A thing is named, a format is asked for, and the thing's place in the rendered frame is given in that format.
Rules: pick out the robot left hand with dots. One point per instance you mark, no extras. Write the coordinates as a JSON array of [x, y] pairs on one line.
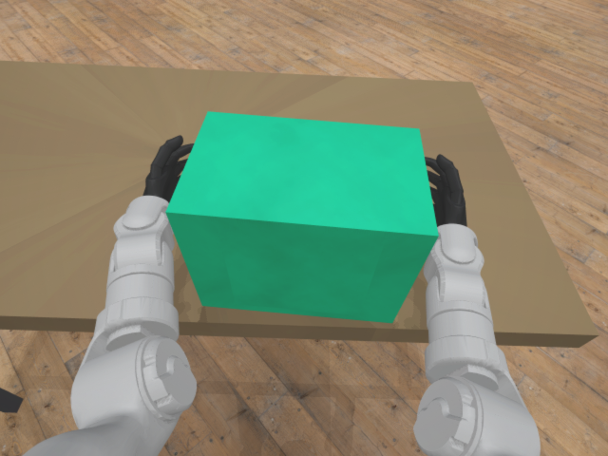
[[166, 168]]

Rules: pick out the robot right hand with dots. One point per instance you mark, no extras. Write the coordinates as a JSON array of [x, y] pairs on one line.
[[450, 204]]

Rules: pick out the left robot forearm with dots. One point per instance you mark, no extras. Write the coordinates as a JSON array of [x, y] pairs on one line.
[[140, 284]]

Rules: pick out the robot right upper arm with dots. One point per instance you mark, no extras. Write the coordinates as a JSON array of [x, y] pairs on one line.
[[457, 417]]

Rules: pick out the carton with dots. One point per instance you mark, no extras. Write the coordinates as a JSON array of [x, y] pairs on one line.
[[305, 217]]

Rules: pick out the robot left upper arm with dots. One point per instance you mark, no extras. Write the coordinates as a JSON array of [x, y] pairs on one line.
[[126, 402]]

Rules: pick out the table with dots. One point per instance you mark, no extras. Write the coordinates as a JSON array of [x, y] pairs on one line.
[[77, 142]]

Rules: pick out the right robot forearm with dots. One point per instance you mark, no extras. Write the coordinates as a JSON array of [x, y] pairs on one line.
[[459, 321]]

